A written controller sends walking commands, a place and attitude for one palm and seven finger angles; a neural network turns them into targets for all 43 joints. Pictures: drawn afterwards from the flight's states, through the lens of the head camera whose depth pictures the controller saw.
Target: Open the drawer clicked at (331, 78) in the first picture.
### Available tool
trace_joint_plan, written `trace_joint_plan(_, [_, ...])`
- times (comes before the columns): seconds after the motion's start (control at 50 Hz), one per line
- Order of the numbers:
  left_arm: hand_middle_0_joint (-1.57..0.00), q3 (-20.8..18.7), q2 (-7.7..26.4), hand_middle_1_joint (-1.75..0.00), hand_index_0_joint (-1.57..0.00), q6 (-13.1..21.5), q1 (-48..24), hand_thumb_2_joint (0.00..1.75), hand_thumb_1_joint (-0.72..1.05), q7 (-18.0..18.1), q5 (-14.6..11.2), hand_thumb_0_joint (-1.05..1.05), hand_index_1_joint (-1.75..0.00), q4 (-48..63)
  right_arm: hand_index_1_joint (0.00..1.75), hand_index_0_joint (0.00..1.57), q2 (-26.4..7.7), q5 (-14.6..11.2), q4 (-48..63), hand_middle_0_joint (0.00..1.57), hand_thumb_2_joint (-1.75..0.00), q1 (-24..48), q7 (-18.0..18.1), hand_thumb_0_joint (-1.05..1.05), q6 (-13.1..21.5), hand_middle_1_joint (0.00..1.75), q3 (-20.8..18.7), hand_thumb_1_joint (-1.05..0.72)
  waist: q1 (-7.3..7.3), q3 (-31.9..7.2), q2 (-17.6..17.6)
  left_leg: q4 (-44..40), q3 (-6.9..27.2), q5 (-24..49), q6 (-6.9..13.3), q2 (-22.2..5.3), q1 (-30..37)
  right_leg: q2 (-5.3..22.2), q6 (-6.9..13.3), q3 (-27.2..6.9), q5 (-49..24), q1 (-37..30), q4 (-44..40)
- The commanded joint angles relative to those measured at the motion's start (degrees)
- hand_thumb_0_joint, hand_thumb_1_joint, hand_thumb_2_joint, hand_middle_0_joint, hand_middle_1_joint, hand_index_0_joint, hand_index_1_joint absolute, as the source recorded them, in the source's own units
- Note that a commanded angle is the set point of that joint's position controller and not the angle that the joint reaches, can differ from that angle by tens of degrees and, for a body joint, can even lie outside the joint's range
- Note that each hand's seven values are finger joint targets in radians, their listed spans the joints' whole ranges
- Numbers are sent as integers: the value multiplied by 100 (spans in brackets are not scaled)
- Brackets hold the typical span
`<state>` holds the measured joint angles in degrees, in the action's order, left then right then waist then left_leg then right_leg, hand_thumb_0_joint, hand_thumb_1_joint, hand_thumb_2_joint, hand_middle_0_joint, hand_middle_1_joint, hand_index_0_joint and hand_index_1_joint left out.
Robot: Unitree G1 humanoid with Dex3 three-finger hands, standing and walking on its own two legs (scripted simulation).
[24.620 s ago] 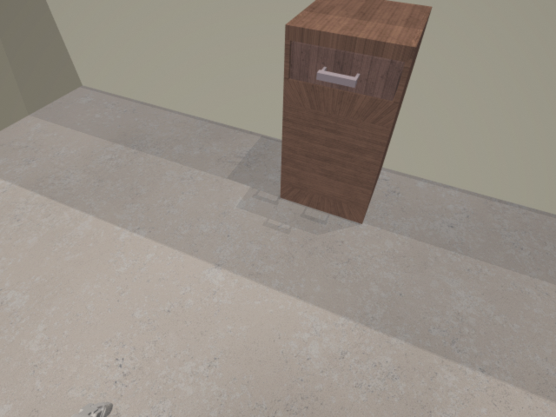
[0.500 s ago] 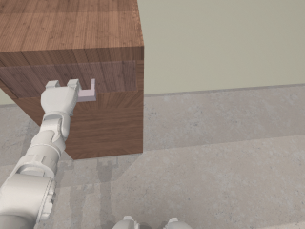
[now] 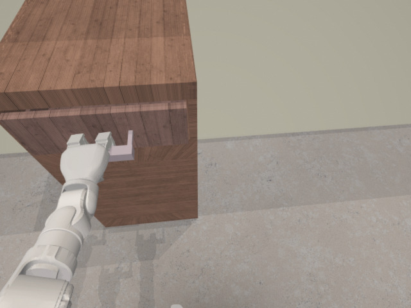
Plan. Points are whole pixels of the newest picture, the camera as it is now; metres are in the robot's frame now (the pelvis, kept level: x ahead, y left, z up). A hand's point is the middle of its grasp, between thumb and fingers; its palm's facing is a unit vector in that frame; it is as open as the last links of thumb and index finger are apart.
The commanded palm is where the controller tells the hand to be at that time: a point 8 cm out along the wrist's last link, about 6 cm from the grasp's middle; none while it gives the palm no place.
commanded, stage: pull the drawer open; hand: left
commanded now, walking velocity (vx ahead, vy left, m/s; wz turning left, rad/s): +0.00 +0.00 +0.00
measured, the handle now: (103, 145) +0.46 +0.24 +0.00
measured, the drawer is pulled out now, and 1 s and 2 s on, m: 0.02 0.15 0.30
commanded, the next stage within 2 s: open the thumb to release the handle in 1.92 s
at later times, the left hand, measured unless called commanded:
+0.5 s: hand (96, 180) +0.38 +0.24 -0.02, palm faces -0.06 -0.04 -1.00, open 6.0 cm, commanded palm +0.34 +0.23 +0.03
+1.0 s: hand (89, 232) +0.27 +0.23 -0.02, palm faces -0.01 -0.09 -1.00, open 6.0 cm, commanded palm +0.22 +0.23 +0.03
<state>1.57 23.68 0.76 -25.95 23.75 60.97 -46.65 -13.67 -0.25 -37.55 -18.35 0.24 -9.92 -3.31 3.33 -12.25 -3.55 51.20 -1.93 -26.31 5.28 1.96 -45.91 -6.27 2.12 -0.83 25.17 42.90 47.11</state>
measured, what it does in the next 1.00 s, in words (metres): stands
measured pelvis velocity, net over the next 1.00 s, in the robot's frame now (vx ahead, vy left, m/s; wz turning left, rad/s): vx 0.00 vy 0.00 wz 0.01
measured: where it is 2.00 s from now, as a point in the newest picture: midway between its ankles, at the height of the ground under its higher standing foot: outside the picture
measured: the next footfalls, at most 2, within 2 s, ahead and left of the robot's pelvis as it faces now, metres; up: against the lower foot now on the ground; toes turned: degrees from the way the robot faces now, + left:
none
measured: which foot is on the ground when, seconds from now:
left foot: down 0.00-1.00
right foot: down 0.00-1.00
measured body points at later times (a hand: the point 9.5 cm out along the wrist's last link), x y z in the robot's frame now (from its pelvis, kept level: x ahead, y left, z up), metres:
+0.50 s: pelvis -0.01 -0.01 +0.00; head +0.06 -0.01 +0.44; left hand +0.38 +0.24 +0.03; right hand +0.07 -0.26 -0.13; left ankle -0.03 +0.06 -0.69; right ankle -0.04 -0.11 -0.69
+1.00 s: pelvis +0.00 +0.00 +0.01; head +0.04 -0.01 +0.45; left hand +0.26 +0.23 +0.03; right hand +0.17 -0.25 -0.10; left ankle -0.03 +0.06 -0.69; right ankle -0.04 -0.11 -0.69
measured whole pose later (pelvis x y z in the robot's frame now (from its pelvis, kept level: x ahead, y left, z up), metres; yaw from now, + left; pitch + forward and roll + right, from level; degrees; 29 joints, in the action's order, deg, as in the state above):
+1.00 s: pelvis +0.00 +0.00 +0.01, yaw +1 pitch +15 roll -2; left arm 5.7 18.8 -3.8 5.4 26.8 60.6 -17.8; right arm -13.7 -0.1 -33.1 -9.9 -0.7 -7.3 -2.5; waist 0.4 -11.4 -3.6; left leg 49.5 -2.2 -26.2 5.1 2.7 -38.5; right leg -5.6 2.3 -1.1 25.8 36.0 46.8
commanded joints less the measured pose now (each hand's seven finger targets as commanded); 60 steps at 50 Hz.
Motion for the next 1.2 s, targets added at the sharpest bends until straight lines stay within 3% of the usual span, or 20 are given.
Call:
trace_joint_plan(0.0, [-40, -269, 761, -135, -40, 2, -346, 90, 90, 206, -130, 0, -135, 1488, 30, 20, -889, 43, 566, 20, -90, -222, 20, 0, 128, 30, -339, -90, -251, -2062, -42, -303, 516, 4673, -354, -321, 2483, 93, 56, 89, -3037, -813, -270])
trace_joint_plan(0.02, [-40, -212, 699, -135, -40, -45, -246, 90, 90, 218, -126, 0, -135, 1626, 30, 20, -887, 40, 596, 20, -90, -122, 13, 0, 122, 30, -318, -90, -221, -2042, 41, -308, 523, 4678, -355, -320, 2482, 98, 27, 77, -3085, -828, -293])
trace_joint_plan(0.06, [-40, 6, 754, -135, -40, -60, -2182, 90, 90, 277, -21, 0, -135, 1401, 30, 20, -915, 62, 323, 20, -90, -281, 92, 0, 145, 30, -305, -90, 306, -1473, 91, -212, 613, 4073, -356, -314, 2160, 132, 11, 129, -2697, -263, -255])
trace_joint_plan(0.08, [-40, -173, 926, -135, -40, -20, -2141, 90, 90, 312, 87, 0, -135, 1432, 30, 20, -915, 78, 340, 20, -90, -290, 98, 0, 162, 30, -325, -90, 136, -1668, -58, -244, 605, 3989, -377, -306, 2222, 128, 22, 132, -2538, -227, -212])
trace_joint_plan(0.12, [-40, -257, 962, -135, -40, -103, -1791, 90, 90, 379, 185, 0, -135, 1064, 30, 20, -901, 93, 365, 20, -90, -206, 114, 0, 149, 30, -305, -90, 28, -1755, -93, -227, 603, 3898, -426, -269, 2307, 111, 65, 166, -2343, -164, -185])
trace_joint_plan(0.16, [-40, -26, 691, -135, -40, -139, -2060, 90, 90, 374, 168, 0, -135, 1169, 30, 20, -890, 109, 353, 20, -90, -254, 87, 0, 172, 30, -340, -90, 74, -1935, -302, -175, 665, 4151, -475, -293, 2564, 112, 89, 204, -2301, -26, -151])
trace_joint_plan(0.18, [-40, -105, 809, -135, -40, -125, -2188, 90, 90, 392, 189, 0, -135, 1256, 30, 20, -876, 99, 352, 20, -90, -247, 88, 0, 162, 30, -338, -90, 17, -2176, -406, -146, 668, 4279, -502, -298, 2697, 112, 76, 197, -2324, -19, -107])
trace_joint_plan(0.22, [-40, -42, 739, -135, -40, -186, -2246, 90, 90, 381, 182, 0, -135, 1094, 30, 20, -866, 109, 346, 20, -90, -212, 100, 0, 131, 30, -330, -90, 54, -2230, -232, -100, 642, 4194, -500, -277, 2665, 98, 67, 198, -2333, -43, -109])
trace_joint_plan(0.34, [-40, 53, 659, -135, -40, -136, -2375, 90, 90, 266, 83, 0, -135, 704, 30, 20, -840, 76, 392, 20, -90, -212, 148, 0, 148, 30, -290, -90, 107, -1939, 9, -169, 574, 3343, -373, -180, 2234, 108, 75, 164, -2168, -192, -203])
trace_joint_plan(0.42, [-40, -224, 884, -135, -40, -34, -1382, 90, 90, 169, -6, 0, -135, 853, 30, 20, -826, 45, 591, 20, -90, -58, 165, 0, 129, 30, -235, -90, -217, -2147, 92, -296, 402, 3149, -290, -110, 1987, 120, 88, 56, -2451, -820, -268])
trace_joint_plan(0.5, [-40, -263, 777, -135, -40, 24, -204, 90, 90, 97, -186, 0, -135, 1313, 30, 20, -811, 15, 759, 20, -90, 86, 150, 0, 143, 30, -225, -90, -342, -1916, 147, -404, 340, 3219, -245, -114, 1867, 125, 95, -24, -2716, -1200, -371])
trace_joint_plan(0.58, [-40, -219, 700, -135, -40, 19, 341, 90, 90, 147, -186, 0, -135, 1837, 30, 20, -821, -21, 831, 20, -90, 281, 151, 0, 198, 30, -199, -90, -282, -1520, 350, -543, 334, 2916, -228, -117, 1643, 135, 76, -72, -2733, -1273, -444])
trace_joint_plan(0.68, [-40, -469, 796, -135, -40, -117, 1415, 90, 90, 358, -175, 0, -135, 2706, 30, 20, -824, 17, 912, 20, -90, 470, 86, 0, 266, 30, -223, -90, -454, -1717, 27, -591, 374, 3423, -289, -172, 2022, 152, 92, -80, -2829, -1373, -397])
trace_joint_plan(0.74, [-40, -321, 539, -135, -40, -304, 1850, 90, 90, 433, -208, 0, -135, 2823, 30, 20, -832, 7, 928, 20, -90, 568, 47, 0, 335, 30, -227, -90, -396, -1206, 100, -648, 380, 3148, -307, -174, 1911, 137, 99, -8, -2555, -1216, -451])
trace_joint_plan(0.78, [-40, -474, 723, -135, -40, -350, 1975, 90, 90, 505, -166, 0, -135, 3140, 30, 20, -826, 23, 957, 20, -90, 698, 42, 0, 345, 30, -193, -90, -465, -1347, 41, -674, 398, 3169, -321, -173, 1996, 151, 99, -32, -2541, -1269, -414])
trace_joint_plan(0.88, [-40, -326, 459, -135, -40, -518, 2645, 90, 90, 584, -168, 0, -135, 3720, 30, 20, -767, 43, 1079, 20, -90, 950, -22, 0, 418, 30, -158, -90, -518, -1367, -24, -626, 503, 3593, -393, -226, 2357, 157, 96, 24, -2502, -1130, -341])
trace_joint_plan(0.94, [-40, -50, 160, -135, -40, -602, 2835, 90, 90, 578, -155, 0, -135, 3982, 30, 20, -733, 50, 1150, 20, -90, 1044, -64, 0, 456, 30, -152, -90, -454, -1075, -13, -614, 570, 3507, -414, -247, 2402, 151, 98, 98, -2277, -926, -346])
trace_joint_plan(1.0, [-40, -255, 284, -135, -40, -599, 3484, 90, 90, 601, -161, 0, -135, 4180, 30, 20, -671, 61, 1244, 20, -90, 1159, -75, 0, 490, 30, -103, -90, -608, -1181, 83, -600, 579, 3634, -439, -235, 2439, 154, 109, 84, -2336, -1093, -279])
trace_joint_plan(1.04, [-40, -88, 146, -135, -40, -588, 3551, 90, 90, 573, -134, 0, -135, 4336, 30, 20, -667, 72, 1280, 20, -90, 1268, -88, 0, 495, 30, -75, -90, -551, -1025, 233, -575, 549, 3366, -402, -198, 2332, 164, 101, 56, -2327, -1049, -314])
trace_joint_plan(1.18, [-40, -178, 253, -135, -40, -496, 4226, 90, 90, 634, -35, 0, -135, 4906, 30, 20, -595, 104, 1423, 20, -90, 1600, -121, 0, 517, 30, 50, -90, -703, -920, -25, -560, 529, 3046, -404, -130, 2292, 171, 146, -25, -2149, -1012, -247])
